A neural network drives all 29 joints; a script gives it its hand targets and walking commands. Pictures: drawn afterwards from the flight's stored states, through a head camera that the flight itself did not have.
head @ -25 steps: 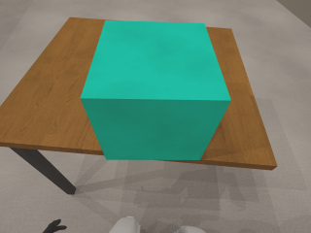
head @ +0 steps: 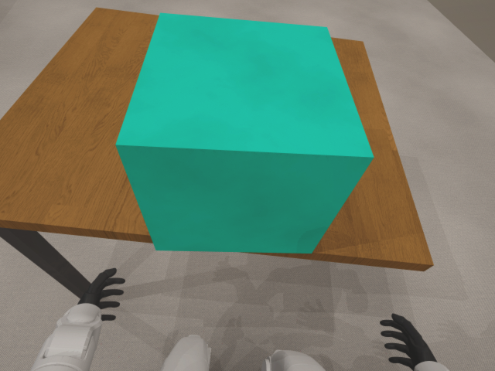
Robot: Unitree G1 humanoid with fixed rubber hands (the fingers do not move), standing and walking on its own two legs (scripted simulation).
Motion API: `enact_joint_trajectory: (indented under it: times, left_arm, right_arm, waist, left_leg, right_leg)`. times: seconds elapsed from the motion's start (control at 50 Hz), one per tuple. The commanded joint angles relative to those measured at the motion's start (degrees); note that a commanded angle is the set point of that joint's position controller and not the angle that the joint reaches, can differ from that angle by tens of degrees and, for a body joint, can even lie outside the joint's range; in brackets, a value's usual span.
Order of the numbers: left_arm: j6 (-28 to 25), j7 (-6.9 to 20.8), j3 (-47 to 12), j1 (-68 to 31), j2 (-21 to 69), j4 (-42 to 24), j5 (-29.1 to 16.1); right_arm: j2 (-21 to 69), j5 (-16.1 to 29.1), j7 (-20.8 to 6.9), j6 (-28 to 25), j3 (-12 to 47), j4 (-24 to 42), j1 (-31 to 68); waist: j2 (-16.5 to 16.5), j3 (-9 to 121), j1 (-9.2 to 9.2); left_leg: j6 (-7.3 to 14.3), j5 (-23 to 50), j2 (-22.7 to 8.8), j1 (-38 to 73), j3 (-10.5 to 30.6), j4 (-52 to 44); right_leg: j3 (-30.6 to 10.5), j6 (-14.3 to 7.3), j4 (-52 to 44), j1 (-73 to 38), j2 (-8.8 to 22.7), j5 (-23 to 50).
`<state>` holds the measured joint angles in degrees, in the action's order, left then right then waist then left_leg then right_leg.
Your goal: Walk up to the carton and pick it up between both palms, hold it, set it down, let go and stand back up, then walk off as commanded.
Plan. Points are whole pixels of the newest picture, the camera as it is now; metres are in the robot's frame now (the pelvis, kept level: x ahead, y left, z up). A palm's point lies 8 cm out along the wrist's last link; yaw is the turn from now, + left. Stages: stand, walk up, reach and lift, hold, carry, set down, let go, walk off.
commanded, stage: reach and lift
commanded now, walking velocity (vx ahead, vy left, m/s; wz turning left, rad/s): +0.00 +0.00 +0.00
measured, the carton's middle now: (240, 140) +0.45 +0.05 +0.11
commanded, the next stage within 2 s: none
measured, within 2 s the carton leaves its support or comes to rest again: neither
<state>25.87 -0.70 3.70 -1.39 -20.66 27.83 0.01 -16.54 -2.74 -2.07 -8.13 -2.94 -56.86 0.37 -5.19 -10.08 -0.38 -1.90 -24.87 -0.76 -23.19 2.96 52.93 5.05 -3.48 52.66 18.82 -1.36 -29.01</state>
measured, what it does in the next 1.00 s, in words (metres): steps on the spot: right foot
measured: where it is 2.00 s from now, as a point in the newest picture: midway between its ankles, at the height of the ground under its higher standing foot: outside the picture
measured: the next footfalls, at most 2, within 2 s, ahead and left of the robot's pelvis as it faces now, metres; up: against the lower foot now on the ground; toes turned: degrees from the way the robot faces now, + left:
right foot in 0.98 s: -0.06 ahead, -0.07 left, +0.00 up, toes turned -6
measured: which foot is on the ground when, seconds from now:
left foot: down 0.00-1.00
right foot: down 0.00-0.90, up 0.92-0.96, down 0.98-1.00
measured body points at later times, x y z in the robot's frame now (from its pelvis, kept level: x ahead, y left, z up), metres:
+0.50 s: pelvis -0.05 -0.01 +0.03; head -0.03 +0.02 +0.48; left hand +0.12 +0.27 -0.04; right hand +0.11 -0.28 -0.01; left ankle +0.04 +0.14 -0.69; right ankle +0.00 -0.08 -0.69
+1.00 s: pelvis -0.08 +0.01 +0.05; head -0.09 +0.03 +0.50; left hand +0.14 +0.26 +0.03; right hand +0.11 -0.23 +0.03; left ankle +0.02 +0.14 -0.69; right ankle -0.09 -0.07 -0.68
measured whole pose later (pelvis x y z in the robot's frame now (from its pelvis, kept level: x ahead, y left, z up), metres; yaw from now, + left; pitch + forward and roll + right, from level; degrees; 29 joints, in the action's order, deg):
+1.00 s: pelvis -0.08 +0.01 +0.05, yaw -3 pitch -3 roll +0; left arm 19.2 -7.0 0.1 11.5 -17.7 8.0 0.0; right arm -15.3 8.5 -9.9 4.1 -3.0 -16.1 -12.9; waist -1.8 -1.0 -0.4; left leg -0.5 -11.9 -0.6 -18.8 2.2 28.9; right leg 4.5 -2.1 31.7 10.8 -2.6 -16.1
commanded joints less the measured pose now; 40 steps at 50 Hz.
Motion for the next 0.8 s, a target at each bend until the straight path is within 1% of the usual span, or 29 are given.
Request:
enact_joint_trajectory:
  times: [0.0, 0.04, 0.06, 0.12, 0.14, 0.18, 0.2, 0.22, 0.26, 0.3, 0.32, 0.34, 0.38, 0.42, 0.46, 0.48, 0.5, 0.52, 0.54, 0.6, 0.62, 0.64, 0.66, 0.68, 0.7, 0.72, 0.74, 0.76, 0.78]
  left_arm:
    - [1.29, -0.36, 2.71, 10.28, -6.30, -12.97, 5.41]
    - [0.50, -0.90, 2.29, 11.68, -4.56, -15.82, 4.64]
    - [0.15, -1.16, 2.32, 12.50, -4.13, -17.05, 4.56]
    - [-2.45, -1.67, 2.17, 12.85, -4.03, -19.48, 2.80]
    - [-3.79, -2.00, 2.35, 12.90, -4.34, -21.12, 1.76]
    - [-6.47, -2.35, 2.30, 13.54, -5.00, -23.15, 0.51]
    - [-8.03, -2.35, 2.17, 13.84, -5.40, -24.11, -0.37]
    - [-9.54, -2.53, 1.95, 14.04, -5.75, -25.05, -1.41]
    - [-12.08, -2.77, 1.22, 14.35, -6.44, -26.49, -3.02]
    - [-13.88, -2.95, 0.96, 13.98, -7.37, -26.16, -4.30]
    - [-14.38, -2.98, 0.55, 13.05, -7.65, -26.11, -5.00]
    - [-14.51, -3.01, 0.80, 11.91, -8.05, -25.79, -5.08]
    - [-14.09, -2.43, 0.59, 10.19, -8.79, -26.77, -6.58]
    - [-12.31, -1.94, 0.75, 7.73, -9.65, -26.48, -7.42]
    - [-9.88, -1.53, 1.64, 6.12, -10.11, -26.05, -7.21]
    - [-8.67, -1.40, 1.80, 5.51, -9.81, -26.77, -6.93]
    - [-8.04, -1.25, 1.93, 3.69, -10.24, -27.30, -6.86]
    - [-7.21, -1.19, 2.16, 3.16, -9.88, -27.93, -6.57]
    - [-6.19, -1.12, 3.06, 2.58, -10.08, -29.23, -6.09]
    - [-3.71, -1.06, 3.32, 2.21, -8.17, -30.58, -5.55]
    - [-3.11, -1.45, 2.82, 3.05, -6.84, -32.10, -5.78]
    - [-2.70, -1.89, 3.29, 3.06, -6.58, -34.98, -5.07]
    - [-2.42, -2.34, 2.97, 2.28, -5.67, -35.49, -4.68]
    - [-2.34, -3.24, 2.56, 3.55, -4.47, -36.80, -4.74]
    - [-2.31, -4.20, 1.37, 3.37, -2.61, -38.23, -4.58]
    - [-2.66, -5.33, -0.54, 3.32, -0.74, -38.09, -4.23]
    - [-3.48, -6.64, -3.09, 3.54, 1.88, -38.04, -3.79]
    - [-4.32, -7.91, -5.33, 4.33, 4.98, -35.52, -2.85]
    - [-5.65, -7.84, -4.81, 7.21, 6.48, -33.46, -1.01]
  right_arm:
    - [-14.36, 6.26, 0.58, -3.27, -6.27, 6.41, -5.19]
    - [-14.64, 7.62, -0.36, -4.03, -5.68, 8.05, -6.09]
    - [-15.02, 8.05, -0.69, -4.33, -5.86, 9.39, -6.48]
    - [-14.23, 7.94, -1.26, -5.55, -5.73, 13.64, -7.42]
    - [-13.96, 7.85, -1.32, -6.15, -5.86, 15.85, -8.17]
    - [-12.07, 7.10, -1.25, -6.81, -5.96, 18.96, -9.47]
    - [-10.79, 6.51, -0.98, -7.07, -6.00, 20.63, -10.57]
    - [-10.14, 6.28, -0.90, -7.41, -6.42, 21.62, -11.50]
    - [-8.51, 5.61, -0.64, -7.51, -6.85, 24.41, -13.71]
    - [-6.65, 5.21, -0.24, -7.02, -6.55, 28.42, -14.39]
    - [-5.38, 4.90, -0.01, -6.26, -6.52, 29.32, -14.38]
    - [-4.52, 4.53, 0.18, -5.54, -6.48, 31.61, -14.57]
    - [-3.21, 5.93, 0.90, -3.62, -5.08, 36.34, -15.69]
    - [-2.67, 7.85, 1.56, -1.02, -3.70, 39.90, -15.70]
    - [-2.87, 9.21, 2.23, 1.89, -2.86, 43.20, -15.56]
    - [-2.98, 9.54, 2.44, 3.34, -2.29, 44.54, -15.65]
    - [-2.88, 10.04, 2.70, 4.61, -1.87, 46.31, -14.84]
    - [-3.42, 10.71, 2.59, 5.95, -1.53, 47.12, -14.81]
    - [-3.51, 12.07, 2.54, 7.15, -0.94, 48.07, -15.65]
    - [-4.81, 14.48, 2.06, 9.87, -0.50, 50.37, -15.31]
    - [-4.99, 14.60, 1.66, 10.59, -0.96, 50.84, -15.26]
    - [-6.20, 14.82, 0.95, 10.75, -2.12, 51.93, -14.99]
    - [-7.63, 14.92, 0.35, 11.13, -2.68, 52.29, -13.67]
    - [-8.58, 14.96, -0.47, 11.27, -3.50, 52.52, -13.18]
    - [-10.71, 15.26, -1.88, 11.44, -4.92, 52.99, -11.32]
    - [-13.33, 15.03, -3.03, 11.65, -6.74, 52.53, -9.52]
    - [-16.04, 14.34, -4.63, 11.69, -9.07, 52.84, -6.85]
    - [-18.45, 13.54, -6.32, 11.52, -10.72, 50.56, -4.06]
    - [-20.87, 13.58, -7.32, 10.85, -11.11, 48.70, -4.02]
  waist:
    - [10.58, 23.43, 1.81]
    - [13.34, 25.18, 1.54]
    - [13.70, 26.50, 1.61]
    - [11.25, 28.12, 0.61]
    - [10.07, 28.93, 0.53]
    - [7.21, 28.98, -0.55]
    - [5.34, 28.48, -0.50]
    - [4.65, 28.14, -0.43]
    - [3.34, 26.63, -0.18]
    - [2.16, 24.51, -0.22]
    - [2.16, 23.29, 0.19]
    - [1.46, 22.54, 0.46]
    - [-2.29, 21.36, 0.51]
    - [-3.69, 18.20, 0.63]
    - [-5.58, 14.78, 0.68]
    - [-4.58, 13.03, 0.52]
    - [-4.91, 11.86, 0.39]
    - [-3.38, 10.29, 0.30]
    - [-3.40, 10.40, 0.22]
    - [-0.53, 9.56, 0.62]
    - [1.62, 8.03, 0.57]
    - [3.97, 9.63, 0.95]
    - [4.61, 9.66, 1.03]
    - [7.85, 9.34, 0.88]
    - [11.83, 10.07, 1.34]
    - [17.54, 10.36, 2.25]
    - [25.86, 10.83, 3.29]
    - [35.49, 12.30, 3.77]
    - [36.94, 13.62, 4.37]
  left_leg:
    - [-1.48, 40.92, -0.35, 21.72, -3.02, -12.04]
    - [-2.64, 45.88, -0.51, 24.95, -2.28, -12.99]
    - [-3.08, 47.11, -0.62, 26.92, -2.22, -13.49]
    - [-2.16, 43.04, 0.16, 26.26, -2.69, -15.69]
    - [-1.67, 40.67, 0.58, 25.75, -2.93, -16.70]
    - [-0.32, 33.99, 1.27, 23.14, -4.31, -19.41]
    - [0.34, 31.20, 1.59, 21.95, -4.79, -20.57]
    - [0.64, 28.31, 1.53, 21.68, -4.94, -21.90]
    - [1.44, 22.20, 1.69, 20.95, -6.06, -24.18]
    - [2.15, 14.76, 1.74, 17.54, -7.38, -26.17]
    - [2.53, 11.54, 2.01, 15.86, -7.95, -26.92]
    - [3.04, 9.11, 2.70, 14.89, -8.23, -26.35]
    - [2.74, 9.67, 5.14, 25.10, -7.40, -21.15]
    - [1.75, 10.99, 6.90, 34.97, -6.19, -16.79]
    - [1.56, 12.62, 8.01, 41.99, -5.35, -14.23]
    - [1.39, 12.80, 7.86, 43.14, -5.31, -14.41]
    - [1.56, 12.77, 8.19, 43.81, -5.09, -13.96]
    - [1.23, 12.72, 7.98, 45.65, -4.84, -13.98]
    - [0.82, 13.66, 8.57, 48.99, -4.60, -12.06]
    - [0.09, 14.36, 8.26, 55.53, -2.53, -11.10]
    - [-0.09, 13.73, 7.20, 53.74, -1.74, -13.17]
    - [-0.42, 11.83, 6.84, 54.25, -0.96, -13.75]
    - [-0.30, 8.50, 5.84, 53.13, 0.35, -15.01]
    - [-0.05, 5.57, 4.15, 47.77, 1.03, -18.78]
    - [0.13, -2.61, 1.38, 40.65, 3.23, -23.45]
    - [1.29, -12.69, -2.30, 28.21, 5.62, -30.10]
    - [3.44, -26.89, -8.03, 8.06, 8.10, -40.66]
    - [5.80, -40.27, -13.86, -15.97, 10.22, -51.23]
    - [6.94, -38.30, -15.25, -24.32, 8.89, -53.45]
  right_leg:
    - [-2.00, 3.86, -18.35, -4.81, 1.88, 46.18]
    - [-1.94, 3.70, -20.19, -4.11, 1.26, 44.00]
    - [-1.67, 3.66, -21.04, -4.02, 0.88, 43.49]
    - [-1.97, 3.75, -22.54, -6.15, 0.65, 42.69]
    - [-2.10, 3.86, -22.84, -6.84, 0.64, 42.75]
    - [-2.54, 4.19, -23.84, -9.14, 0.88, 42.27]
    - [-2.91, 4.48, -24.44, -9.99, 0.98, 41.05]
    - [-3.11, 4.46, -25.39, -9.99, 1.20, 38.74]
    - [-3.81, 4.65, -27.65, -8.54, 1.44, 30.32]
    - [-6.05, 4.86, -29.57, -7.65, 2.82, 20.33]
    - [-7.36, 4.74, -30.51, -6.83, 3.37, 14.64]
    - [-9.79, 3.98, -32.16, -5.59, 4.65, 6.65]
    - [-13.48, 0.73, -37.44, 7.72, 9.76, -6.43]
    - [-16.41, -2.53, -43.09, 21.27, 14.22, -18.07]
    - [-17.77, -4.50, -46.61, 28.96, 16.67, -22.67]
    - [-17.56, -4.92, -47.12, 30.27, 16.63, -22.70]
    - [-17.96, -5.30, -47.77, 31.07, 16.83, -23.66]
    - [-18.11, -5.91, -48.39, 33.21, 17.34, -24.18]
    - [-19.08, -6.89, -49.64, 36.17, 18.66, -25.29]
    - [-18.39, -8.35, -50.33, 40.83, 19.48, -23.43]
    - [-16.74, -7.65, -49.14, 38.50, 18.13, -19.57]
    - [-16.11, -7.82, -48.31, 38.32, 17.66, -18.66]
    - [-14.83, -7.61, -46.87, 37.32, 16.55, -16.86]
    - [-12.22, -6.52, -44.12, 31.63, 14.19, -11.24]
    - [-9.86, -5.16, -40.03, 24.65, 11.15, -6.91]
    - [-6.33, -3.06, -33.23, 12.16, 6.43, 1.52]
    - [-1.32, 0.66, -23.88, -8.99, -0.96, 13.31]
    - [1.76, 4.25, -16.41, -34.77, -7.58, 26.59]
    - [1.81, 5.39, -15.33, -44.74, -8.49, 31.28]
